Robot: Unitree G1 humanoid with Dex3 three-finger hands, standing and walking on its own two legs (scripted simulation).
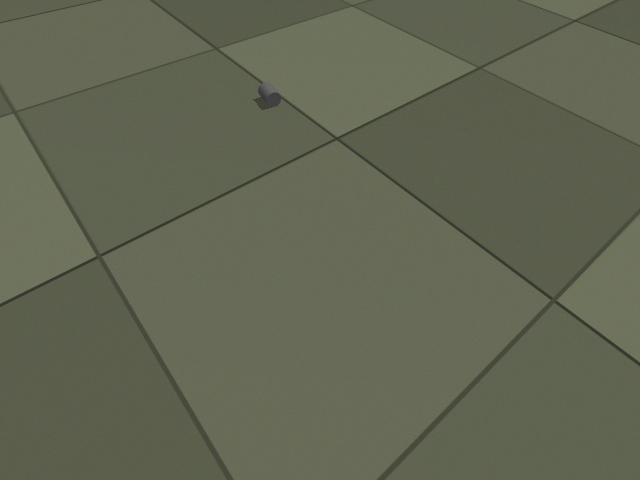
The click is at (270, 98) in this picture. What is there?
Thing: lying can
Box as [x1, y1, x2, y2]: [258, 82, 280, 106]
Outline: 262,83 258,89 259,94 269,106 277,105 280,101 279,94 270,83
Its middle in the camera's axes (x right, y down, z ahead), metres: -0.28 -0.82 +2.21
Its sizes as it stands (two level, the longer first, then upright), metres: 0.119 0.089 0.089
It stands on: the floor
